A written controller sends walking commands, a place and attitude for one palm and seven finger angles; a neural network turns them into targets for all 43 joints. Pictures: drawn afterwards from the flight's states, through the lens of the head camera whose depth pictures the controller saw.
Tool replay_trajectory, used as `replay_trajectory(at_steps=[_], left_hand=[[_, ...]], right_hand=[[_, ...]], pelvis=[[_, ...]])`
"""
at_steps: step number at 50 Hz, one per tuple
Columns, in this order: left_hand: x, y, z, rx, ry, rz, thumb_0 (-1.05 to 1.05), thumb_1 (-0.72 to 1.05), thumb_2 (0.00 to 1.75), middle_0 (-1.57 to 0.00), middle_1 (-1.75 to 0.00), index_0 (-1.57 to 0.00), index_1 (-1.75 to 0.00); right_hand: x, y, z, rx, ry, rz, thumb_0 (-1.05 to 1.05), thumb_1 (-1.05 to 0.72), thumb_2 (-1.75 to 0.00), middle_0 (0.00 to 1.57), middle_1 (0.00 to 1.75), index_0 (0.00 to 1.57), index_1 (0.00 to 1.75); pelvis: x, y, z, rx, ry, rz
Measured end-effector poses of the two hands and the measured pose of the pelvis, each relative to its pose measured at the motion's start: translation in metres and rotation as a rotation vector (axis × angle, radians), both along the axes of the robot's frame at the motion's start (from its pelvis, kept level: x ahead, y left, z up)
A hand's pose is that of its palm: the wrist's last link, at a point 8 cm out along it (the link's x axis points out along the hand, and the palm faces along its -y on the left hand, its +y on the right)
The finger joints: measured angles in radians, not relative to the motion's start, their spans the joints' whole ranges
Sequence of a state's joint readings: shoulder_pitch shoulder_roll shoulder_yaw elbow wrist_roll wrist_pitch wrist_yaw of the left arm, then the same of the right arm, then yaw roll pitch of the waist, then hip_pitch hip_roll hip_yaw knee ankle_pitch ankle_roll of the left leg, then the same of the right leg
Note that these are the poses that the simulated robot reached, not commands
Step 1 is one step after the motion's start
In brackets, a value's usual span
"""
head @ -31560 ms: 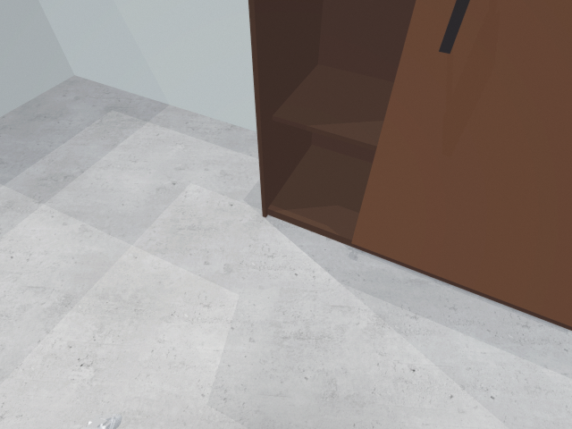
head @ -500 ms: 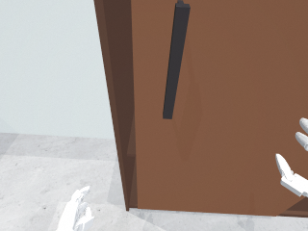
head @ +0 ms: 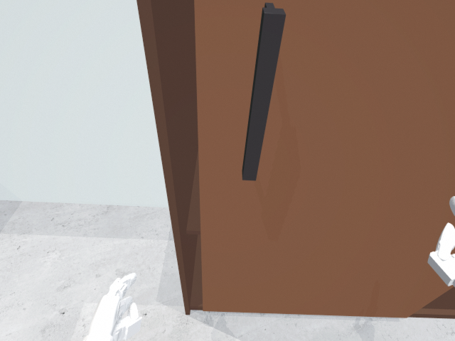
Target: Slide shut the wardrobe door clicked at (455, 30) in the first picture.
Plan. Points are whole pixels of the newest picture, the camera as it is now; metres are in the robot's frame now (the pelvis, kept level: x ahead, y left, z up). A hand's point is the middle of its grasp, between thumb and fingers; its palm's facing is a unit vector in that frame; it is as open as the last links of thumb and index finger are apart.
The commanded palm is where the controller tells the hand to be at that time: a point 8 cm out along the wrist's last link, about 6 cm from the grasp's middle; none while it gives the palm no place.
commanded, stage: step back with the hand held close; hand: right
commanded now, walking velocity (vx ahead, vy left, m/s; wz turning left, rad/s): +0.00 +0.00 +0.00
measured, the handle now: (257, 104) +0.39 -0.04 +0.26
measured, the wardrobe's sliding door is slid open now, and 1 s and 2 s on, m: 0.05 0.05 0.05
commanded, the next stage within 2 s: stop stepping back and stand still in 1.72 s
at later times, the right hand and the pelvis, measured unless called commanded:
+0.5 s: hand out of the picture +0.16 -0.27 +0.16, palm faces +0.37 +0.79 -0.49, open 7.4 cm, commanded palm +0.10 -0.31 +0.18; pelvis -0.05 -0.02 +0.00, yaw +2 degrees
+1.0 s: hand out of the picture +0.11 -0.28 +0.17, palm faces +0.44 +0.78 -0.45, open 7.5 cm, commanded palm +0.04 -0.32 +0.18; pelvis -0.10 -0.02 -0.02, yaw +1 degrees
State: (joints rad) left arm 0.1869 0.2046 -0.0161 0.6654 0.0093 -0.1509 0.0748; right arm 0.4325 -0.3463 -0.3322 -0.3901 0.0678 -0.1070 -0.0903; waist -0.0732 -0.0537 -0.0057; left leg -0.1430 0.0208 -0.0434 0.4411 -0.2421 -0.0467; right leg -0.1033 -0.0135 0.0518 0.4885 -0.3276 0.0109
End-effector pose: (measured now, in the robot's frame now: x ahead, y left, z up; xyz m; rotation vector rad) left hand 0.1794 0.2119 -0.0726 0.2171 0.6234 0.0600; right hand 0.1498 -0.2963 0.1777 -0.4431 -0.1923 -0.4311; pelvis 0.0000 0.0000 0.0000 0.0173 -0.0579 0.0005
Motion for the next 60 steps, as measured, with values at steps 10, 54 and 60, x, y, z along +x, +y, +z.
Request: replay_trajectory(at_steps=[10, 54, 60], left_hand=[[-0.018, 0.018, -0.004, 0.03, 0.061, 0.048, 0.02, 0.9, 0.9, -0.2, -0.3, -0.2, -0.3], [-0.135, 0.007, -0.012, 0.107, 0.085, 0.103, 0.02, 0.9, 0.9, -0.2, -0.3, -0.2, -0.31], [-0.14, 0.012, -0.016, 0.11, 0.075, 0.099, 0.02, 0.9, 0.9, -0.2, -0.3, -0.2, -0.31]], right_hand=[[0.003, -0.005, 0.022, -0.125, -0.057, 0.015, 0.02, -0.89, -0.89, 0.21, 0.3, 0.21, 0.3], [-0.083, -0.019, 0.005, -0.226, -0.204, 0.125, 0.01, -0.89, -0.89, 0.22, 0.3, 0.21, 0.3], [-0.092, -0.015, 0.004, -0.24, -0.227, 0.127, 0.01, -0.88, -0.89, 0.22, 0.3, 0.21, 0.3]], pelvis=[[-0.009, 0.0, 0.002, 0.004, 0.051, 0.016], [-0.107, -0.023, -0.024, 0.0, 0.062, 0.017], [-0.116, -0.018, -0.03, -0.003, 0.057, 0.016]])
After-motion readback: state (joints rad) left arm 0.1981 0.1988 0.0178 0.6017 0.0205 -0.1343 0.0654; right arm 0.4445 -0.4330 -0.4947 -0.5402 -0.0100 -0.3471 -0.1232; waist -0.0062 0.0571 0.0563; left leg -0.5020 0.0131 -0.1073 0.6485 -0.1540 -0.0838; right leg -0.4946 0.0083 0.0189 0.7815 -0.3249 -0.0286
